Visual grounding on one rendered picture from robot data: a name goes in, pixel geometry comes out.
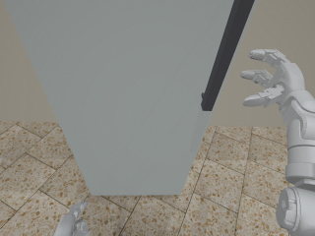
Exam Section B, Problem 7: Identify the handle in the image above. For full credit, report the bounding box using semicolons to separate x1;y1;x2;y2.
201;0;255;111

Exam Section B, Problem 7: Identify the fridge door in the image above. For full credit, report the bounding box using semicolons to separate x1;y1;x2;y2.
3;0;258;196

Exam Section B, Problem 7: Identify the robot left hand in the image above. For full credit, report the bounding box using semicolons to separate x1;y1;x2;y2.
53;200;91;236

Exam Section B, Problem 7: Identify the right robot forearm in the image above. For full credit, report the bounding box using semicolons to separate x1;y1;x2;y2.
279;89;315;192

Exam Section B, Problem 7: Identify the robot right upper arm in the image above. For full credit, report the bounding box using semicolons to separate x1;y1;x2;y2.
276;187;315;236

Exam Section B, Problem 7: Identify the robot right hand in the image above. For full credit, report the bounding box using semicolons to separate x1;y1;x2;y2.
240;49;305;108

